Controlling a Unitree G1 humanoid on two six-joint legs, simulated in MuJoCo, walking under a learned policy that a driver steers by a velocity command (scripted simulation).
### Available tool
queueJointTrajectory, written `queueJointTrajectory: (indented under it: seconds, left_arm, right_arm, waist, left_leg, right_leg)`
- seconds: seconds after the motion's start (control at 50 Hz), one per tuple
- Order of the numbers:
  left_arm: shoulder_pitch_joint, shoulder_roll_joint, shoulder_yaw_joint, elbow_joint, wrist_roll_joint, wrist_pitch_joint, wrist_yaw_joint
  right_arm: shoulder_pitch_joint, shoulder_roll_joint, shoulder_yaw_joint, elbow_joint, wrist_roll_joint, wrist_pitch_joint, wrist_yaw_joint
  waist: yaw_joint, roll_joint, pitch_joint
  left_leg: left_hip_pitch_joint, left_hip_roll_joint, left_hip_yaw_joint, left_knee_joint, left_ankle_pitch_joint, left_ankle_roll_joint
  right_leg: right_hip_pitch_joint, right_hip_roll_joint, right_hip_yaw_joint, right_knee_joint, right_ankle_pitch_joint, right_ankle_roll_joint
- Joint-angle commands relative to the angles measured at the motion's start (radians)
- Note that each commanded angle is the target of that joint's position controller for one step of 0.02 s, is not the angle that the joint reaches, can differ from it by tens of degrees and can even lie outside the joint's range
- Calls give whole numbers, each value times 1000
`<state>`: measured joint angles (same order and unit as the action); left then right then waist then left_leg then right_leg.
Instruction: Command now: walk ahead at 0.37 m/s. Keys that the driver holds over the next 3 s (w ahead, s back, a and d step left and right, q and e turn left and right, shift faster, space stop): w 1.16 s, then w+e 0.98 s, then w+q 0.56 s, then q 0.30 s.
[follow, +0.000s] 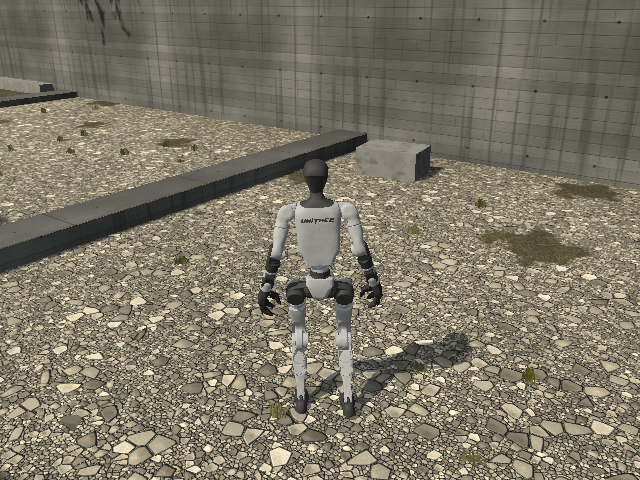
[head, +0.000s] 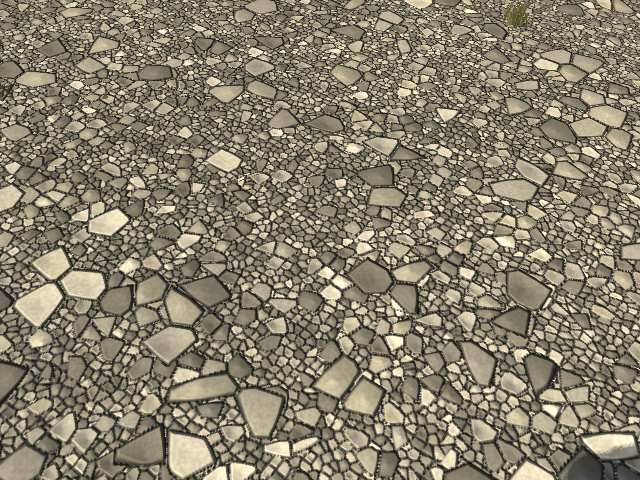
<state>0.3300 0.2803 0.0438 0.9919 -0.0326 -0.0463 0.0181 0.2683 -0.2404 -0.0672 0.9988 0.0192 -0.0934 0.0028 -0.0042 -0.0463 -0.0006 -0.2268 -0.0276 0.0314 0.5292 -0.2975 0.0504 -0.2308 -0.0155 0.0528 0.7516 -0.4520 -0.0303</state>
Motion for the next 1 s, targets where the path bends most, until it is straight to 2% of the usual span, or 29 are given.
queueJointTrajectory:
  seconds: [0.02, 0.06, 0.08, 0.1, 0.14, 0.22, 0.3, 0.34, 0.36, 0.38, 0.4, 0.42, 0.44, 0.46, 0.48, 0.5, 0.52, 0.54, 0.58, 0.62, 0.68, 0.76, 0.84, 0.9, 0.92, 0.94, 0.96, 0.98, 1.0]
  left_arm:
    - [-148, 85, 9, -143, -28, -59, -12]
    - [-149, 93, 17, -128, -3, -69, -19]
    - [-160, 94, 22, -129, 8, -68, -25]
    - [-162, 77, 20, -127, 12, -64, -32]
    - [-205, 48, 13, -144, 18, -56, -39]
    - [-380, 9, -10, -213, 14, -53, -43]
    - [-460, 30, -12, -253, 4, -54, -57]
    - [-453, 54, -4, -262, 5, -59, -66]
    - [-418, 74, 5, -257, 6, -61, -68]
    - [-349, 101, 19, -242, 6, -61, -66]
    - [-194, 136, 41, -195, 4, -57, -59]
    - [-10, 179, 61, -148, 6, -51, -49]
    - [125, 277, 85, -117, 31, -45, -45]
    - [117, 203, 60, -108, 27, -43, -50]
    - [15, 149, 43, -118, 19, -48, -50]
    - [-82, 116, 32, -140, 21, -52, -50]
    - [-145, 89, 23, -148, 30, -58, -55]
    - [-178, 66, 16, -149, 41, -66, -59]
    - [-177, 57, 15, -132, 40, -71, -64]
    - [-142, 82, 19, -111, 37, -76, -56]
    - [-80, 116, 26, -89, 35, -70, -33]
    - [-4, 137, 28, -67, 22, -60, -19]
    - [76, 142, 31, -29, 13, -39, -16]
    - [73, 159, 40, -24, 13, -20, -12]
    - [54, 168, 43, -30, 14, -15, -11]
    - [35, 161, 39, -36, 17, -8, -11]
    - [37, 128, 24, -52, 28, -7, -10]
    - [147, 18, -10, -72, 34, -25, -21]
    - [139, 21, -14, -56, 25, -50, -25]
  right_arm:
    - [172, -126, -12, 7, -13, -27, 8]
    - [88, -110, 2, -26, -11, -29, 16]
    - [95, -86, 12, -24, -14, -22, 15]
    - [124, -77, 17, -16, -17, -16, 12]
    - [171, -93, 17, -3, -18, -6, 0]
    - [194, -136, 15, -5, -19, 3, -20]
    - [233, -144, 10, 15, -2, 3, -23]
    - [219, -153, 3, 15, 0, 11, -24]
    - [203, -165, -1, 9, -4, 16, -24]
    - [189, -179, -7, 2, -9, 23, -24]
    - [175, -172, -5, -4, -17, 33, -23]
    - [169, -155, 5, -23, -26, 37, -22]
    - [305, -19, 43, -37, -27, 20, -7]
    - [293, -27, 45, -15, -8, -10, 0]
    - [178, -126, 18, -57, 24, -30, 4]
    - [96, -147, 14, -83, 32, -39, -1]
    - [60, -143, 8, -89, 20, -37, -10]
    - [78, -127, 3, -85, 7, -24, -16]
    - [115, -78, 8, -78, -1, 2, -19]
    - [69, -82, 5, -102, -7, 16, -22]
    - [-64, -92, 3, -153, -19, 12, -21]
    - [-219, -66, 17, -197, -11, -3, -4]
    - [-327, -75, 24, -243, -1, -10, 20]
    - [-316, -109, 16, -261, 1, -17, 35]
    - [-264, -131, 6, -251, 1, -19, 36]
    - [-140, -164, -14, -216, 0, -20, 33]
    - [44, -222, -39, -166, -7, -19, 25]
    - [180, -327, -66, -138, -26, -12, 19]
    - [201, -261, -47, -130, -14, -6, 22]
  waist:
    - [-60, 170, 105]
    - [-28, 119, 112]
    - [-24, 122, 104]
    - [-27, 137, 90]
    - [-39, 129, 88]
    - [-74, 123, 123]
    - [-71, 135, 155]
    - [-40, 133, 134]
    - [-13, 144, 99]
    - [28, 165, 37]
    - [106, 168, -58]
    - [182, 144, -177]
    - [133, -114, -362]
    - [135, -180, -419]
    - [116, -133, -221]
    - [85, -51, -109]
    - [49, 13, -40]
    - [8, -6, -22]
    - [-25, -26, -8]
    - [-30, -17, 29]
    - [2, 8, 58]
    - [55, 12, 71]
    - [86, 12, 93]
    - [52, -10, 68]
    - [18, -27, 33]
    - [-51, -25, -42]
    - [-121, 3, -177]
    - [-102, 214, -343]
    - [-113, 289, -406]
  left_leg:
    - [346, 393, -665, -382, -326, 230]
    - [310, 313, -465, -395, -110, 156]
    - [291, 278, -379, -401, 15, 130]
    - [283, 251, -315, -403, 121, 122]
    - [274, 230, -237, -406, 278, 133]
    - [170, 200, -145, -442, 317, 129]
    - [215, 247, -127, -445, 335, 125]
    - [293, 275, -116, -392, 444, 107]
    - [322, 280, -107, -337, 591, 96]
    - [339, 276, -95, -244, 785, 85]
    - [311, 240, -65, -63, 921, 64]
    - [137, 200, -48, 185, 793, 35]
    - [-274, 29, -17, 615, 298, -35]
    - [-400, -34, -161, 795, -244, -26]
    - [-499, 31, -166, 863, -204, -3]
    - [-489, 89, -134, 830, -107, 11]
    - [-443, 130, -115, 765, -32, 9]
    - [-371, 165, -121, 710, 14, 9]
    - [-306, 182, -113, 654, 36, -2]
    - [-351, 194, -100, 580, 85, -23]
    - [-451, 199, -92, 386, 253, -51]
    - [-394, 146, -41, 123, 428, -55]
    - [-428, 124, -46, 13, 388, -38]
    - [-383, 102, -42, -31, 268, 0]
    - [-296, 75, -19, -41, 231, 17]
    - [-125, 42, 11, -62, 230, 43]
    - [161, 96, -44, -22, 253, 88]
    - [589, 358, -471, -39, 128, 243]
    - [660, 432, -764, -202, 29, 289]
  right_leg:
    - [-643, -34, 61, 427, -6, -47]
    - [-627, -91, 33, 372, 164, -52]
    - [-588, -107, 19, 328, 218, -42]
    - [-560, -107, -5, 299, 256, -28]
    - [-560, -99, -42, 224, 310, 6]
    - [-455, -58, -89, -66, 458, 37]
    - [-398, -38, -78, -195, 508, 8]
    - [-373, -31, -69, -230, 470, -24]
    - [-314, -12, -79, -232, 440, -40]
    - [-210, 19, -102, -221, 408, -59]
    - [-18, 52, -125, -222, 396, -87]
    - [275, -29, -38, -193, 383, -131]
    - [685, -309, 439, -251, 152, -300]
    - [687, -378, 743, -460, 21, -327]
    - [531, -339, 611, -491, -9, -265]
    - [353, -307, 462, -516, 71, -234]
    - [197, -268, 346, -547, 188, -216]
    - [100, -227, 260, -573, 260, -197]
    - [7, -194, 182, -621, 306, -206]
    - [-26, -189, 130, -656, 347, -221]
    - [21, -183, 89, -673, 398, -216]
    - [60, -152, 14, -669, 425, -177]
    - [214, -207, 23, -613, 446, -172]
    - [314, -250, 39, -529, 572, -148]
    - [323, -244, 29, -464, 716, -136]
    - [302, -203, -7, -315, 868, -114]
    - [170, -149, -47, -80, 815, -84]
    - [-248, 1, -108, 326, 450, -6]
    - [-422, 76, 19, 506, -109, 1]
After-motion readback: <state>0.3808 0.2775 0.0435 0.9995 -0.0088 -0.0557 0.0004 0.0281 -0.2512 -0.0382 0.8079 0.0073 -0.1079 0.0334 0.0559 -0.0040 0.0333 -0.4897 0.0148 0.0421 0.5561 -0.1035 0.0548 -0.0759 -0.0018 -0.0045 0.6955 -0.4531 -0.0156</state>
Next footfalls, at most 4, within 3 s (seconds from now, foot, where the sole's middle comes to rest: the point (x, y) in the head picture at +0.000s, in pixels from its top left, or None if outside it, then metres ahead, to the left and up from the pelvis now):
0.42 right None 0.39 -0.13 -0.77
0.96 left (270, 404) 0.69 0.10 -0.77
1.50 right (372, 299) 0.99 -0.14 -0.77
2.00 left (329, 207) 1.32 -0.04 -0.77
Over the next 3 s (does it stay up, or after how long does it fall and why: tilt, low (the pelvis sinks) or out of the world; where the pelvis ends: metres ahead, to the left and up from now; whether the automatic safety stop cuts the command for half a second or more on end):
stays up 1.55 -0.27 -0.02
